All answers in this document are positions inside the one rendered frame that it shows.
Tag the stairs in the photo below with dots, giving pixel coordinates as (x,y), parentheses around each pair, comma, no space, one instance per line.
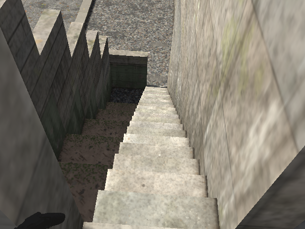
(155,180)

